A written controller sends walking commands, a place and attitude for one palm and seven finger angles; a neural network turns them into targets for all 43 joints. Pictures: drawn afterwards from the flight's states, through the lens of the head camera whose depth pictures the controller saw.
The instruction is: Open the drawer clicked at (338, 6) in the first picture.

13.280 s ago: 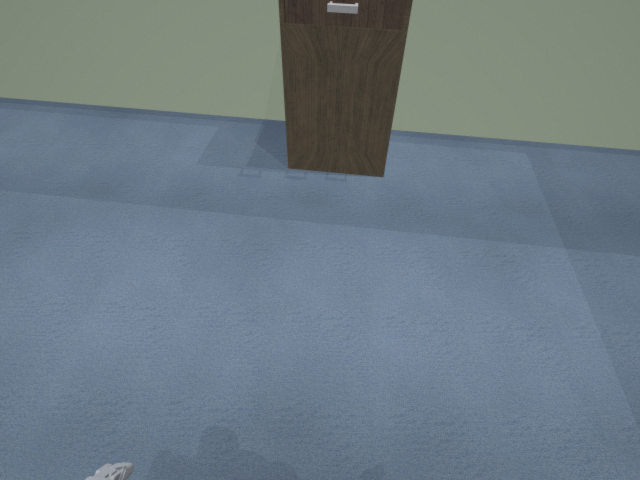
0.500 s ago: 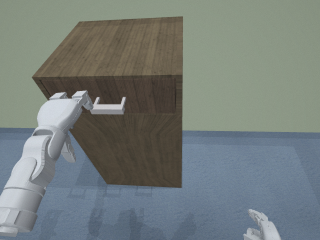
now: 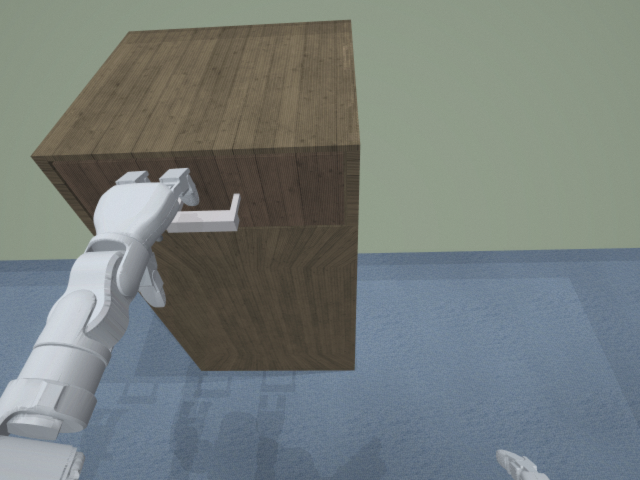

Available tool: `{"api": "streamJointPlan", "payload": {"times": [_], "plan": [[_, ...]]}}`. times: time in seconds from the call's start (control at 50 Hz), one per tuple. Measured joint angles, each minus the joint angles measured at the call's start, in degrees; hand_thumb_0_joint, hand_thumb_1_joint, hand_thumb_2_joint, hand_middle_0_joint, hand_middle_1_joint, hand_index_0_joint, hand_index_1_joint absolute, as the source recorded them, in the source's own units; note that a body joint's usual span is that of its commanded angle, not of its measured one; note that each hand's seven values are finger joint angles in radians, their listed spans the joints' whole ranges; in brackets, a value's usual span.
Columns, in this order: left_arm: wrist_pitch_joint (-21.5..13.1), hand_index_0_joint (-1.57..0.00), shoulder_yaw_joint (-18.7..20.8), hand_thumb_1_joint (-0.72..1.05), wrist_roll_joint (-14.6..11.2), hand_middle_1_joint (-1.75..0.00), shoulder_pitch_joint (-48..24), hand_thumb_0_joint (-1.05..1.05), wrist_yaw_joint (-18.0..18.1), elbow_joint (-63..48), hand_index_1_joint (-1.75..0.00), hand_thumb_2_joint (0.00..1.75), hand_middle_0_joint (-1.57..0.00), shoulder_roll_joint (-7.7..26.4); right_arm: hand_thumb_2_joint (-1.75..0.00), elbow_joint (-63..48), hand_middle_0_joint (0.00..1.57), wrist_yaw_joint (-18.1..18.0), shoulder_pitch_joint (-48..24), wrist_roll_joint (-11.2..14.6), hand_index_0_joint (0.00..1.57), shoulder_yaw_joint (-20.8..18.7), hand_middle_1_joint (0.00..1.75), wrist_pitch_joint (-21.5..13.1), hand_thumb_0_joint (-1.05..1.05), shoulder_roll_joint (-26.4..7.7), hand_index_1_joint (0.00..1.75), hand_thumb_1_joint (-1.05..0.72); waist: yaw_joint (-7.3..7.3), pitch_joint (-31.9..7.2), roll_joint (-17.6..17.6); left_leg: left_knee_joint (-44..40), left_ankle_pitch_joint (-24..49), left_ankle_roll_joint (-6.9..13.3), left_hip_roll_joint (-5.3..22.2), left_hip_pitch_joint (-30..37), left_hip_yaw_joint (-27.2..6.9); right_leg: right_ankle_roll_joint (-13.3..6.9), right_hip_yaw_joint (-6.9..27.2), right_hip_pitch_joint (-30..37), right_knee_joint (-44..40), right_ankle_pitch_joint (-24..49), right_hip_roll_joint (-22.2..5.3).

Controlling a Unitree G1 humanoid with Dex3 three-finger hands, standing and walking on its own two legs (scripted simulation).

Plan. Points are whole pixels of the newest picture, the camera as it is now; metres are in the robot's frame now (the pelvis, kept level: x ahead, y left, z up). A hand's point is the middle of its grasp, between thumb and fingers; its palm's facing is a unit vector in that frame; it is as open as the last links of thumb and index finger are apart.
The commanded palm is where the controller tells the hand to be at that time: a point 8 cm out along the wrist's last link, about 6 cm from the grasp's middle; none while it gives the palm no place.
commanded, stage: move the hooked fingers above the handle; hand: left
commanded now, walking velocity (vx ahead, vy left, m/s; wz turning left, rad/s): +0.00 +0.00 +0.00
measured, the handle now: (205, 211) +0.50 +0.23 +0.03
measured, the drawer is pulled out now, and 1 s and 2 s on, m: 0.00 0.00 0.00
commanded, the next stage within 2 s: none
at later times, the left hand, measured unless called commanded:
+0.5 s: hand (191, 216) +0.44 +0.22 +0.08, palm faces -0.08 -0.02 -1.00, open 13.8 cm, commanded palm +0.43 +0.24 +0.14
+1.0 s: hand (169, 217) +0.44 +0.26 +0.08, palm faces -0.11 +0.00 -0.99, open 13.8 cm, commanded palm +0.44 +0.25 +0.14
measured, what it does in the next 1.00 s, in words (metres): stands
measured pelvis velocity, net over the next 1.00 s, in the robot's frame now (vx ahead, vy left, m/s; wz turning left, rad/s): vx -0.01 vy -0.01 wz -0.02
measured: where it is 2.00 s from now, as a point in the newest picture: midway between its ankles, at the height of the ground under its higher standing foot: outside the picture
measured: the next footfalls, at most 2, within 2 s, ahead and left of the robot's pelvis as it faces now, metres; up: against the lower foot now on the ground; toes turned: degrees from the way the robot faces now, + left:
none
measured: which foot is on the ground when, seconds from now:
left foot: down 0.00-1.00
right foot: down 0.00-1.00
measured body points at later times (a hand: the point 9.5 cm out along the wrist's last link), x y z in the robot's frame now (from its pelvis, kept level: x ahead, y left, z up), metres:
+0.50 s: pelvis -0.01 +0.00 -0.01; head +0.04 -0.01 +0.44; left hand +0.43 +0.22 +0.14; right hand +0.08 -0.26 -0.14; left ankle -0.02 +0.10 -0.73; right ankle -0.03 -0.12 -0.73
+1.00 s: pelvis -0.01 -0.01 -0.01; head +0.05 -0.03 +0.44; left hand +0.44 +0.25 +0.13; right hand +0.04 -0.29 -0.14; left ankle -0.02 +0.10 -0.73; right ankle -0.03 -0.12 -0.73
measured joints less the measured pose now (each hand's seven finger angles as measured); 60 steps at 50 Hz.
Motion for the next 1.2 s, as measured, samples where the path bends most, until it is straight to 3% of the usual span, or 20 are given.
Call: {"api": "streamJointPlan", "payload": {"times": [0.16,0.28,0.38,0.48,0.54,0.6,0.72,0.86,0.94,1.04,1.12,1.2], "plan": [[-3.0,-0.32,-1.2,-0.49,1.5,-1.2,-3.7,0.0,2.2,3.7,-1.2,0.3,-0.32,-1.3,-0.9,0.1,0.2,-0.2,0.0,-0.1,0.2,0.0,0.3,-0.2,0.0,0.4,0.3,-0.91,-0.43,0.1,-1.0,1.6,-0.6,0.3,-0.2,-1.4,0.2,0.3,0.2,-1.3,1.1,-0.3,-0.2],[-1.2,-0.32,-0.6,-0.49,3.1,-1.2,-8.8,0.0,4.4,10.6,-1.2,0.3,-0.32,-0.2,-0.9,0.5,0.2,0.0,0.9,-0.2,0.2,-0.3,0.3,-0.4,0.0,0.6,0.3,-0.91,-0.88,-0.4,-1.1,2.4,-0.5,0.3,-0.1,-3.6,0.2,0.3,0.1,-3.2,1.6,-0.1,-0.1],[-0.2,-0.32,-2.8,-0.49,3.1,-1.2,-13.4,0.0,2.8,16.8,-1.2,0.3,-0.32,-0.1,-0.9,1.2,0.2,-0.2,2.5,0.0,0.2,-0.5,0.3,-0.1,0.0,0.3,0.3,-0.91,-1.43,-0.8,-1.0,3.0,-0.6,0.3,-0.1,-4.8,-0.1,0.3,-0.2,-4.2,2.0,-0.2,-0.1],[-3.9,-0.32,-3.6,-0.49,3.5,-1.2,-16.5,0.0,1.8,20.6,-1.2,0.3,-0.32,-0.8,-0.9,1.7,0.2,-0.8,3.9,-0.2,0.2,-0.7,0.3,-0.2,0.0,0.1,0.3,-0.91,-2.71,-0.9,-1.4,3.9,-1.0,0.2,0.1,-6.0,-0.1,0.1,-0.2,-5.5,2.8,-0.5,0.2],[-6.7,-0.32,-1.6,-0.49,4.1,-1.2,-17.5,0.0,3.4,22.1,-1.2,0.3,-0.32,-0.8,-0.9,1.8,0.2,-1.0,4.6,-0.5,0.2,-0.8,0.3,-0.3,0.0,0.0,0.3,-0.91,-3.73,-1.3,-1.7,4.5,-1.3,0.0,0.5,-7.2,0.3,0.0,0.2,-6.9,3.5,-0.6,0.5],[-7.4,-0.32,0.8,-0.49,5.1,-1.2,-18.9,0.0,6.1,24.5,-1.2,0.3,-0.32,0.0,-0.9,1.8,0.2,-1.0,5.3,-0.6,0.2,-1.0,0.3,-0.4,0.0,-0.1,0.3,-0.91,-4.63,-1.6,-1.6,5.2,-1.7,-0.1,0.9,-8.6,0.8,-0.2,0.7,-8.5,4.3,-0.8,0.9],[-6.6,-0.33,2.5,-0.49,6.2,-1.25,-18.6,0.0,9.3,26.2,-1.22,0.3,-0.39,0.2,-0.9,2.4,0.2,-0.6,6.9,-0.6,0.2,-1.2,0.3,0.4,0.0,-0.7,0.3,-0.91,-4.53,-2.4,-0.6,4.9,-1.5,-0.4,1.5,-9.4,1.6,-0.4,1.4,-9.8,4.2,-0.4,1.5],[-3.0,-0.33,4.6,-0.49,5.6,-1.22,-17.5,0.0,7.2,30.3,-1.22,0.3,-0.35,3.1,-0.9,2.1,0.2,-1.4,6.8,0.3,0.2,-0.9,0.3,0.6,0.0,-0.3,0.3,-0.91,-5.08,-2.3,-0.5,3.1,-0.7,-0.8,2.1,-7.6,1.8,-0.8,1.7,-8.4,2.8,0.4,2.1],[-4.4,-0.33,3.5,-0.49,5.2,-1.21,-17.6,0.0,4.5,30.8,-1.21,0.3,-0.34,5.0,-0.9,1.8,0.2,-2.1,6.7,0.5,0.2,-0.9,0.3,-0.1,0.0,-0.5,0.3,-0.91,-4.9,-1.7,-1.1,3.1,-0.5,-1.0,2.1,-7.5,0.9,-1.0,0.8,-7.7,2.3,0.5,2.1],[-9.0,-0.32,1.3,-0.49,4.6,-1.2,-17.4,0.0,3.1,26.9,-1.21,0.3,-0.33,4.9,-0.9,1.8,0.2,-2.5,6.6,0.1,0.2,-2.0,0.3,-0.9,0.0,-1.2,0.3,-0.91,-4.15,-1.6,-1.8,4.2,-0.9,-1.0,1.9,-8.4,-0.2,-1.1,-0.4,-7.8,2.6,0.2,1.9],[-11.2,-0.32,0.8,-0.49,4.6,-1.2,-18.4,0.0,5.1,25.8,-1.21,0.3,-0.32,3.3,-0.9,2.0,0.2,-2.2,5.6,0.0,0.2,-2.3,0.3,-1.3,0.0,-1.8,0.3,-0.91,-4.24,-1.8,-2.1,5.6,-1.5,-0.8,1.5,-9.6,-0.5,-0.8,-0.7,-8.8,3.7,-0.4,1.6],[-9.9,-0.32,1.8,-0.49,5.5,-1.22,-20.3,0.0,8.0,27.5,-1.21,0.3,-0.35,2.7,-0.9,1.5,0.2,-1.7,4.7,-0.2,0.2,-1.9,0.3,-1.5,0.0,-1.6,0.3,-0.91,-4.86,-2.2,-2.1,6.5,-1.9,-0.5,1.3,-11.2,0.0,-0.6,-0.2,-10.6,4.8,-0.8,1.4]]}}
